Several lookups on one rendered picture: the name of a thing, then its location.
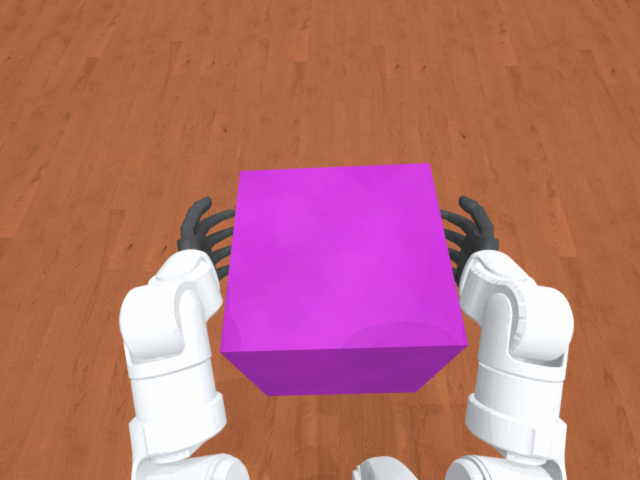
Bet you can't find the right robot hand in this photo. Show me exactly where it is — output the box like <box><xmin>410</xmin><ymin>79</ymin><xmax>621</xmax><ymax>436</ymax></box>
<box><xmin>440</xmin><ymin>196</ymin><xmax>499</xmax><ymax>287</ymax></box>

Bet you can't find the robot left upper arm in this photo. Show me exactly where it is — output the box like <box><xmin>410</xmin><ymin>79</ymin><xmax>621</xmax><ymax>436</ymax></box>
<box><xmin>144</xmin><ymin>453</ymin><xmax>250</xmax><ymax>480</ymax></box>

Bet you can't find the robot right upper arm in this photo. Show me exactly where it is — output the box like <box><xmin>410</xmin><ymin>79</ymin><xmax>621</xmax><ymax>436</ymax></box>
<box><xmin>445</xmin><ymin>455</ymin><xmax>553</xmax><ymax>480</ymax></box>

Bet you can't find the right robot forearm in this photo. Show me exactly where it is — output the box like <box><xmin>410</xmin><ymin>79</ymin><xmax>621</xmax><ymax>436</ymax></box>
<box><xmin>459</xmin><ymin>250</ymin><xmax>574</xmax><ymax>480</ymax></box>

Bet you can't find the left robot forearm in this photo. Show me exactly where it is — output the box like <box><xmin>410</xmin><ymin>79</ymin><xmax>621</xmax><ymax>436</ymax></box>
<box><xmin>119</xmin><ymin>249</ymin><xmax>227</xmax><ymax>480</ymax></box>

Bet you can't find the carton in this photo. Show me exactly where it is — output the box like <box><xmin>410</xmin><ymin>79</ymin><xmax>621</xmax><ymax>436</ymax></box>
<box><xmin>220</xmin><ymin>163</ymin><xmax>468</xmax><ymax>396</ymax></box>

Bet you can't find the right robot thigh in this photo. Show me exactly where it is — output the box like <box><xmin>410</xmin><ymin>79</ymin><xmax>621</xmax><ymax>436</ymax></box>
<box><xmin>352</xmin><ymin>456</ymin><xmax>418</xmax><ymax>480</ymax></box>

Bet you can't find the left robot hand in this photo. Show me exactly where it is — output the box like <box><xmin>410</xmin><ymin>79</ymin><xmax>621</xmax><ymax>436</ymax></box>
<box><xmin>177</xmin><ymin>196</ymin><xmax>236</xmax><ymax>281</ymax></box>

